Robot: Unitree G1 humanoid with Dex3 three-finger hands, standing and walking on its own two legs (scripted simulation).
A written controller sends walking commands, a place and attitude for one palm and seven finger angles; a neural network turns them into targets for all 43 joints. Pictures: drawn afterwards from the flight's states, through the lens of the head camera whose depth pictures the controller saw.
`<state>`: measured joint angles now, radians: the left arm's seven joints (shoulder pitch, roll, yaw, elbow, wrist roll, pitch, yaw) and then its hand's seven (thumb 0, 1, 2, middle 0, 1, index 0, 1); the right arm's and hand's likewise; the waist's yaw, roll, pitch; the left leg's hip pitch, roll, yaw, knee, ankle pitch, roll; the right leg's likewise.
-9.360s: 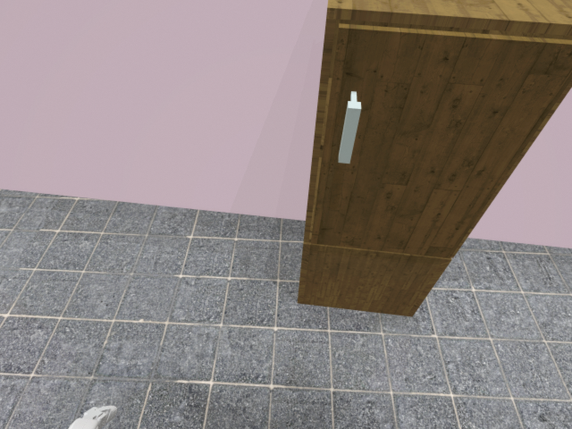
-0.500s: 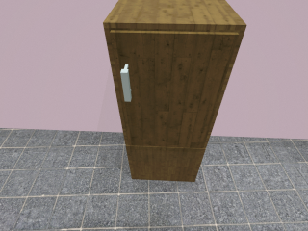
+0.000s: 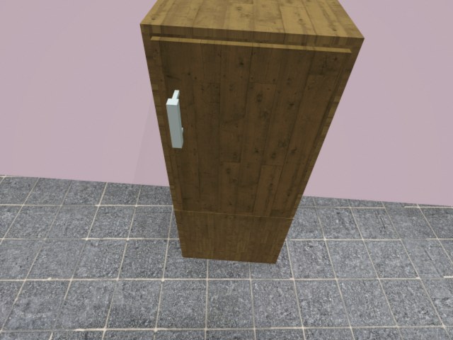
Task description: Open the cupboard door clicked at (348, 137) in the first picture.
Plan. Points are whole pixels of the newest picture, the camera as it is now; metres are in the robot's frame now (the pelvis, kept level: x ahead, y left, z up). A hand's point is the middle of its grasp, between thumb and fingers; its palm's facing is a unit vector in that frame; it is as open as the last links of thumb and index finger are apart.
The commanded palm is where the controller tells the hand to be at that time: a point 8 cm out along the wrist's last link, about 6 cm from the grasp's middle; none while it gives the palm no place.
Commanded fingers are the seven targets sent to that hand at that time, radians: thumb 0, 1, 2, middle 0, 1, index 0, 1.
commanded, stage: come to a stop and stand still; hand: left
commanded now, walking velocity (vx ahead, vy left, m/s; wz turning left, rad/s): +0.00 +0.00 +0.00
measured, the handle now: (177, 119) +0.57 +0.15 +0.08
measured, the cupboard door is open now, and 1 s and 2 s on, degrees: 0 0 0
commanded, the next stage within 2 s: look again from close up in 0.48 s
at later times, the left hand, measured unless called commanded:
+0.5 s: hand out of the picture +0.07 +0.18 -0.17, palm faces -0.01 -0.97 -0.22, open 7.4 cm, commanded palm none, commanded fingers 0.00 0.90 0.90 -0.20 -0.30 -0.20 -0.30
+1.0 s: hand out of the picture +0.05 +0.17 -0.17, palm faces +0.01 -0.98 -0.21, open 7.4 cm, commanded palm none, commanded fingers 0.00 0.90 0.90 -0.20 -0.30 -0.20 -0.30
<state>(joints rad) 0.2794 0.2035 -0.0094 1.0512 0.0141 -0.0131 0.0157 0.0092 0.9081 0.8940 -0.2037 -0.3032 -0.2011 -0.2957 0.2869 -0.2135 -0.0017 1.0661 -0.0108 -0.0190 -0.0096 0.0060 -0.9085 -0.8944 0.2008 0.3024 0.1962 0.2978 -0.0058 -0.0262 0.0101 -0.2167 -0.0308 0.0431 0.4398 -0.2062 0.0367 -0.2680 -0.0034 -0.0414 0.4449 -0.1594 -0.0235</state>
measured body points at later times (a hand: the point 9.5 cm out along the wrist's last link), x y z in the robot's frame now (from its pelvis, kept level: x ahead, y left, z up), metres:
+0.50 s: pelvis +0.03 -0.01 +0.00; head +0.03 -0.01 +0.45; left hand +0.07 +0.23 -0.15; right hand +0.06 -0.25 -0.15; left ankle +0.02 +0.10 -0.74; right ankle +0.05 -0.10 -0.74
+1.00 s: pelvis +0.03 -0.02 +0.01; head +0.03 -0.02 +0.46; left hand +0.05 +0.22 -0.15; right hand +0.05 -0.26 -0.15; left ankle +0.02 +0.10 -0.74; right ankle +0.05 -0.10 -0.74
